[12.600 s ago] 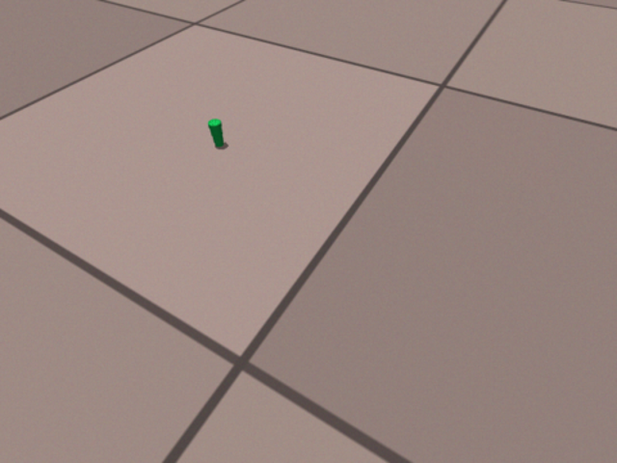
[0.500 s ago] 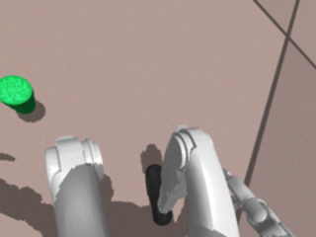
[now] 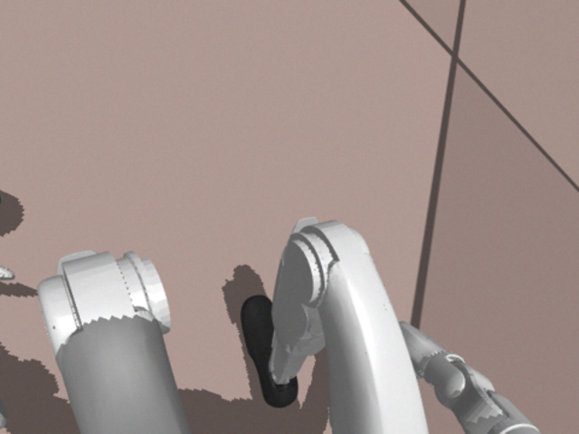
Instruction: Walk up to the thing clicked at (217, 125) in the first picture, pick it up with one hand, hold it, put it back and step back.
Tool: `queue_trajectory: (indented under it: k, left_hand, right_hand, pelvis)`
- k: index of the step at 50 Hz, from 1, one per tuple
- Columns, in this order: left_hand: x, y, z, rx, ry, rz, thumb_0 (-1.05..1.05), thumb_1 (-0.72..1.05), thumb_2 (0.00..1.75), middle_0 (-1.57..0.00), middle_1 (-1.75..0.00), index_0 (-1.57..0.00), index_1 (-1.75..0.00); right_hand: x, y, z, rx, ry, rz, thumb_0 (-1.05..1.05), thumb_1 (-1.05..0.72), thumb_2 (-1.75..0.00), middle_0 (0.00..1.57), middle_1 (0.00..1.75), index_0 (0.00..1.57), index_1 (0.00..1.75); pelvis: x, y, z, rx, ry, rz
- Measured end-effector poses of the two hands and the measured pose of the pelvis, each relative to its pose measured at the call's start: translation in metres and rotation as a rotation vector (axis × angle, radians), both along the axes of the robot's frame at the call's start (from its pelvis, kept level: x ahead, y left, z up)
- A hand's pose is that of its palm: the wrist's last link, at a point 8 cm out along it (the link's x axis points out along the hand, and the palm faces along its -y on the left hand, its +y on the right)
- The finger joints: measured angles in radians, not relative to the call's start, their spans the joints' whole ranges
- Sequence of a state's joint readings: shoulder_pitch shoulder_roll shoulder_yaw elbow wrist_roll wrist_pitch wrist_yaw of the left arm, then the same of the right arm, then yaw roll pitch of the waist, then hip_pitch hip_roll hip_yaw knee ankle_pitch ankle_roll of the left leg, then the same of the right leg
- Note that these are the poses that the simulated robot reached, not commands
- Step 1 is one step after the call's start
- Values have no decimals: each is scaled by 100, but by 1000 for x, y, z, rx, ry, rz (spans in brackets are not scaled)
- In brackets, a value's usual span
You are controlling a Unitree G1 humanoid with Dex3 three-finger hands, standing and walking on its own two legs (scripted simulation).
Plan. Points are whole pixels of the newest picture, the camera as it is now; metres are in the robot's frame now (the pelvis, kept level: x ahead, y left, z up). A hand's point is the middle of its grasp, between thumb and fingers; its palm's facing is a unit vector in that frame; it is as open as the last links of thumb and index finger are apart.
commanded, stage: close in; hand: left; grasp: from the side
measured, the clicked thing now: out of the picture +0.44 +0.31 -0.21
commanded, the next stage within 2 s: rest palm in 0.12 s
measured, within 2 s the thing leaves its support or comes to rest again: leaves its support in 1.40 s
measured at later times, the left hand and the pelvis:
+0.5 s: hand out of the picture +0.41 +0.29 -0.18, palm faces +0.39 -0.92 +0.02, open 15.7 cm; pelvis +0.00 +0.00 +0.00, yaw -1 degrees
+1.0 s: hand out of the picture +0.43 +0.30 -0.18, palm faces +0.42 -0.91 +0.00, open 9.0 cm; pelvis +0.00 +0.00 +0.00, yaw -2 degrees
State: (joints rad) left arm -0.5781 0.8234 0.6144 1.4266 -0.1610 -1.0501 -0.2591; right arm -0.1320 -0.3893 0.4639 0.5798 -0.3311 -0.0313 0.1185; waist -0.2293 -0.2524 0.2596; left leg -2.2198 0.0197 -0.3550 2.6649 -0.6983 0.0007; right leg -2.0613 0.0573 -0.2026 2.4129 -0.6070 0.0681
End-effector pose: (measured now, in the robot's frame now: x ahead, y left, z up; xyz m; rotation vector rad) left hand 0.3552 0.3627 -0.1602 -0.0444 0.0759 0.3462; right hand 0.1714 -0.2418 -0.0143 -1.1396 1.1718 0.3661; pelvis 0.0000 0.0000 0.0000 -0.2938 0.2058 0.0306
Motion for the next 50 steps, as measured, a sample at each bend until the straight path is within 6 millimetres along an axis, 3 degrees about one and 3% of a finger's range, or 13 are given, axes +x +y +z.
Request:
queue_trajectory:
  k: [9, 22, 39, 50]
  left_hand:
    - [6, -18, -9, -15, -11, 14, -1, -56, 5, -5, -6, -5, -7]
    - [12, -25, -19, 15, -6, 42, -1, -37, 19, -10, -11, -9, -13]
    - [31, -26, -18, 34, -12, 68, 0, 20, 55, -49, -48, -48, -49]
    - [37, -24, -17, 34, -3, 88, 2, 5, 68, -71, -82, -67, -82]
  right_hand:
    - [-2, 5, 4, -23, 15, 24, 0, -92, -91, 21, 30, 20, 31]
    - [-3, 11, 1, -44, 53, 39, 0, -90, -91, 21, 30, 20, 30]
    - [-9, 8, 3, -67, 81, 19, 0, -87, -90, 21, 30, 20, 30]
    - [-15, 5, 5, -80, 96, 1, 0, -87, -90, 21, 30, 20, 30]
  pelvis:
    - [-2, 1, -2, -12, -25, -8]
    - [-2, 3, -3, -26, -35, -17]
    - [-1, 4, 0, -37, -28, -30]
    - [-1, 4, 2, -36, -22, -34]
